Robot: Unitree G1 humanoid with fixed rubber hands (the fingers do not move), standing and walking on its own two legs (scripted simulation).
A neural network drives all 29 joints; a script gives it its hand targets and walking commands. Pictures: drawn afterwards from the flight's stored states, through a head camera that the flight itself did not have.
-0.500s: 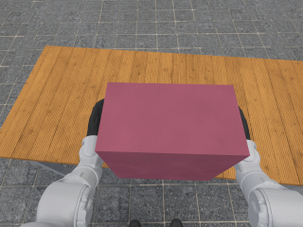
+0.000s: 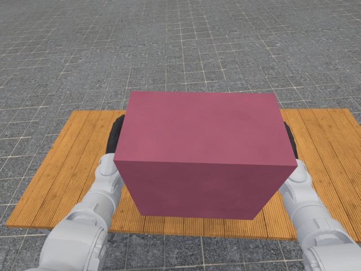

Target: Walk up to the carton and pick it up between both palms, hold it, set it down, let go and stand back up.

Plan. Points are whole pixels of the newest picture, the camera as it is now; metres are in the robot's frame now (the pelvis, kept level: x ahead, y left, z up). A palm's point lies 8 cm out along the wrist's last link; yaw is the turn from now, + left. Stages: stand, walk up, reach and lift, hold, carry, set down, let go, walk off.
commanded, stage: reach and lift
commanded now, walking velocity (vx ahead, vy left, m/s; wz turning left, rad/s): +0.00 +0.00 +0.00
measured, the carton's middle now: (198, 162) +0.38 -0.03 +0.04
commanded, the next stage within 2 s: hold in 1.60 s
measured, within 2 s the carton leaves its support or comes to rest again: neither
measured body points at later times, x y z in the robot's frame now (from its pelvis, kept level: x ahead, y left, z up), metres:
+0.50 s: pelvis +0.01 -0.01 +0.01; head -0.01 +0.00 +0.46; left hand +0.40 +0.16 +0.13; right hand +0.37 -0.23 +0.13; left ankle +0.00 +0.11 -0.74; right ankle +0.01 -0.12 -0.74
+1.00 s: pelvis -0.01 -0.01 +0.01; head -0.04 +0.01 +0.46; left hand +0.38 +0.17 +0.16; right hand +0.35 -0.22 +0.15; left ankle +0.00 +0.11 -0.74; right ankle +0.01 -0.12 -0.74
